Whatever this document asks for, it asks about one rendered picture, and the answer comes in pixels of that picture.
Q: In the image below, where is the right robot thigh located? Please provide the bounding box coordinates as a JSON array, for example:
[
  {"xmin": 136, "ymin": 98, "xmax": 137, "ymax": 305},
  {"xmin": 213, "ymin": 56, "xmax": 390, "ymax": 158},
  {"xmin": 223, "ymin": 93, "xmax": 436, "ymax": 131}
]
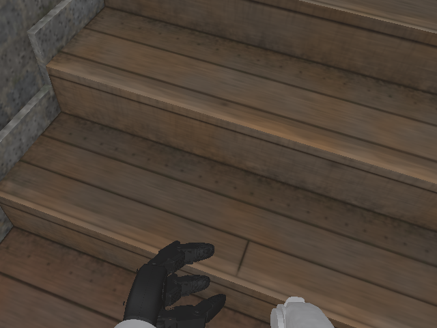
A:
[{"xmin": 270, "ymin": 302, "xmax": 334, "ymax": 328}]

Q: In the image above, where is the left robot hand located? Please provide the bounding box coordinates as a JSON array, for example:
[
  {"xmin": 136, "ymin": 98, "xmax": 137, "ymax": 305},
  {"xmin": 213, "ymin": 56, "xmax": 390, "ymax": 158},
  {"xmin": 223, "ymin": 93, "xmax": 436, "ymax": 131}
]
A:
[{"xmin": 123, "ymin": 241, "xmax": 226, "ymax": 328}]

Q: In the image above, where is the robot right shin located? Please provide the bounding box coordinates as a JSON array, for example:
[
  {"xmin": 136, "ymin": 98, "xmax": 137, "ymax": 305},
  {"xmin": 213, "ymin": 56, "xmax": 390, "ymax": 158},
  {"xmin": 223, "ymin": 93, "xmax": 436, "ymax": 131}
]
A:
[{"xmin": 284, "ymin": 297, "xmax": 305, "ymax": 307}]

